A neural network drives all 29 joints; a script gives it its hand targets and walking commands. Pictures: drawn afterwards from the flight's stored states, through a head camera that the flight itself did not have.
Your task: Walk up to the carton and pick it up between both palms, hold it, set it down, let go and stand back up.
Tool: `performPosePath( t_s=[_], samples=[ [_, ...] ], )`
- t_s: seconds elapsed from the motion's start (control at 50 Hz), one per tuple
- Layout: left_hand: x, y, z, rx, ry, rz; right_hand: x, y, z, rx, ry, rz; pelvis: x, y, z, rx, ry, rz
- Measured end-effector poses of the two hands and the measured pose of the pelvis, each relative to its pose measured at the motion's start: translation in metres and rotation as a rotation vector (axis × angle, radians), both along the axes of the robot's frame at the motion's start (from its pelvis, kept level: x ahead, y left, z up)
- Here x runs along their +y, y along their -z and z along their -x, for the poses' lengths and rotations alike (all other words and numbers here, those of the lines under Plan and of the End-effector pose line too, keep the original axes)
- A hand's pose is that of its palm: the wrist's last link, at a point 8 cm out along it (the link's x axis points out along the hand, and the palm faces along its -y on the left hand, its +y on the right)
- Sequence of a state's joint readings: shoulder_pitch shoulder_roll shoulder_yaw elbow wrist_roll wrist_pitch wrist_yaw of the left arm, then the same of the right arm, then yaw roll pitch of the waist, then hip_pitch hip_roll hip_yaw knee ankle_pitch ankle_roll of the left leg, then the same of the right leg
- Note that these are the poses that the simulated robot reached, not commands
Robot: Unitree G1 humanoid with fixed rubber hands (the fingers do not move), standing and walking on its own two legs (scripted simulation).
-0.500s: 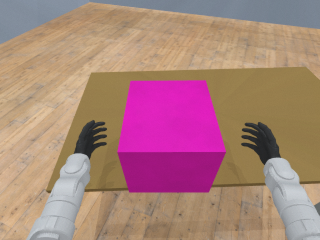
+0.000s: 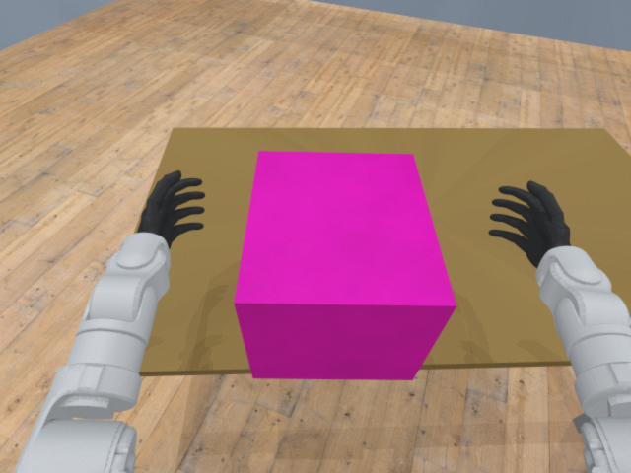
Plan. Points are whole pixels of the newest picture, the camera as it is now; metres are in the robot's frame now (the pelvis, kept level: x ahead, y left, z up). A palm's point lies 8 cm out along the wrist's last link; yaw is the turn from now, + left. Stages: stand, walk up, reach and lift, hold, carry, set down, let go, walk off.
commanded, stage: reach and lift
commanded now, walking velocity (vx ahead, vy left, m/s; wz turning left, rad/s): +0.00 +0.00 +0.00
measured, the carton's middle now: (334, 264) +0.44 -0.05 -0.03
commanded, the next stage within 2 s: none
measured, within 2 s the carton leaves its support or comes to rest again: neither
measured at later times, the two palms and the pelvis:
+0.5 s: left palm (162, 173) +0.44 +0.18 +0.16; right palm (541, 184) +0.41 -0.29 +0.17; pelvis -0.01 -0.01 +0.00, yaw +0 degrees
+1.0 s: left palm (183, 239) +0.42 +0.18 +0.06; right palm (491, 243) +0.41 -0.27 +0.06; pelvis -0.02 -0.01 -0.02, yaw +1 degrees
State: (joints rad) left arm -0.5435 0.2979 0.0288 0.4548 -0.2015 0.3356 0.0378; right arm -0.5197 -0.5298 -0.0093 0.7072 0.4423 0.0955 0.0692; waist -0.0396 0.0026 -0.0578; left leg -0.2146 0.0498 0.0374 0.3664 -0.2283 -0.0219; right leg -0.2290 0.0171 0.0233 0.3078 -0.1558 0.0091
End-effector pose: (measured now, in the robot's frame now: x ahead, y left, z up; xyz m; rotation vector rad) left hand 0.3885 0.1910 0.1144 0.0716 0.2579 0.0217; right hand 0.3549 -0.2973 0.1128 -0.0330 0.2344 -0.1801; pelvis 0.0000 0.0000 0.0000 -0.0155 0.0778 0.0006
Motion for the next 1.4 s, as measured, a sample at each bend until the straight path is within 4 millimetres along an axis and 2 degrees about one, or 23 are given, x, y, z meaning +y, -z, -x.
performPosePath(
  t_s=[0.42,0.54,0.64,0.76,0.84,0.94,1.04,1.16,1.28,1.4],
  samples=[
    [-0.005,-0.047,-0.048,0.006,-0.009,-0.012,0.005,-0.048,-0.050,-0.007,-0.003,-0.009,-0.006,0.002,0.007,0.081,-0.005,-0.001],
    [-0.007,-0.047,-0.058,0.017,-0.006,-0.018,0.007,-0.050,-0.057,0.011,0.004,-0.006,-0.006,0.002,0.008,0.099,-0.007,0.000],
    [-0.008,-0.023,-0.056,0.039,0.003,-0.027,0.011,-0.030,-0.055,0.036,0.004,0.004,-0.005,0.003,0.008,0.103,-0.007,0.001],
    [-0.008,0.028,-0.039,0.060,0.001,-0.028,0.023,0.019,-0.045,0.056,-0.004,0.007,-0.004,0.006,0.010,0.128,-0.008,0.003],
    [-0.006,0.048,-0.031,0.053,-0.024,-0.029,0.032,0.043,-0.045,0.047,-0.011,-0.005,-0.003,0.010,0.013,0.179,-0.010,0.007],
    [-0.009,0.054,-0.034,0.032,-0.038,-0.045,0.034,0.055,-0.051,0.034,-0.006,-0.013,-0.004,0.017,0.018,0.243,-0.012,0.010],
    [-0.014,0.059,-0.037,0.020,-0.035,-0.049,0.024,0.060,-0.049,0.037,0.025,0.009,-0.007,0.024,0.024,0.282,-0.010,0.007],
    [-0.016,0.082,-0.030,0.023,-0.046,-0.047,0.016,0.075,-0.039,0.048,0.024,0.039,-0.013,0.033,0.034,0.324,-0.008,-0.004],
    [-0.019,0.101,-0.023,0.019,-0.066,-0.040,0.023,0.090,-0.041,0.029,-0.025,0.017,-0.017,0.042,0.042,0.376,-0.008,-0.009],
    [-0.028,0.099,-0.028,-0.004,-0.060,-0.034,0.032,0.096,-0.049,0.014,-0.034,-0.007,-0.021,0.049,0.048,0.405,-0.011,-0.013]
  ],
)
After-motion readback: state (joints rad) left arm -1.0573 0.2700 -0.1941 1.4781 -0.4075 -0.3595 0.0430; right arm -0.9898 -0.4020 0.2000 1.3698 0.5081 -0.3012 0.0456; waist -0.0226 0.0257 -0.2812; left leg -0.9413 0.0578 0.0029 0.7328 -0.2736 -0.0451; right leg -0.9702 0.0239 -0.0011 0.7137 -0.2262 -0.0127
